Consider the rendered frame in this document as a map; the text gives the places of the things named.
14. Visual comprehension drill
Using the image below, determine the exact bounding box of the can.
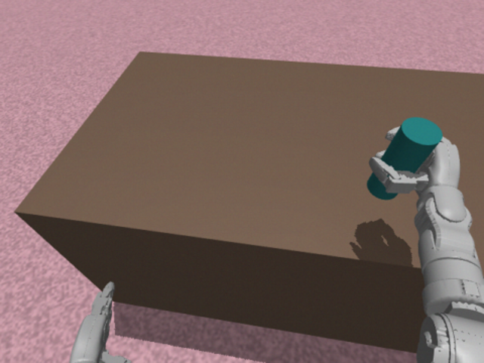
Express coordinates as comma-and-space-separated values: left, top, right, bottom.
367, 117, 442, 200

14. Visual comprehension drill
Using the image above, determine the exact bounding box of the right robot hand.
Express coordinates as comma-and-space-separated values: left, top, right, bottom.
369, 126, 461, 197

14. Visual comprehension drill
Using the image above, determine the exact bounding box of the right robot arm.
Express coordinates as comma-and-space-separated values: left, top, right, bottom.
414, 185, 484, 363

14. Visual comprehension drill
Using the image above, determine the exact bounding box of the left robot hand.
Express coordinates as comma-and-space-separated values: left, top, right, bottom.
70, 282, 132, 363

